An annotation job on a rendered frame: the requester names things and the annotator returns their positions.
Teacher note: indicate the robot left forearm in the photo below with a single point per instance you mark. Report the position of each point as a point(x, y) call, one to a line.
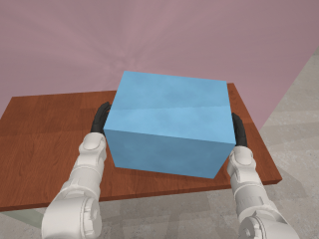
point(87, 172)

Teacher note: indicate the robot right forearm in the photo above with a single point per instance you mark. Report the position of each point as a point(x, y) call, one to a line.
point(248, 191)

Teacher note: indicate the table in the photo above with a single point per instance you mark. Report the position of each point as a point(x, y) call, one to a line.
point(39, 145)

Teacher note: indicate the robot left upper arm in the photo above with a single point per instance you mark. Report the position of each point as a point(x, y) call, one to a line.
point(73, 218)

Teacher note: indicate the carton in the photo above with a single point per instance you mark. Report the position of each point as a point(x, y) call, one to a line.
point(170, 124)

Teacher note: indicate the robot right upper arm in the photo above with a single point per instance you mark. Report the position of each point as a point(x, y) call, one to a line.
point(255, 227)

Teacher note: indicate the robot left hand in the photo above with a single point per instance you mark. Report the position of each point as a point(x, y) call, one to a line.
point(100, 118)

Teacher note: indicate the robot right hand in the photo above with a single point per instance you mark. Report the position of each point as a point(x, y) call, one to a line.
point(239, 131)

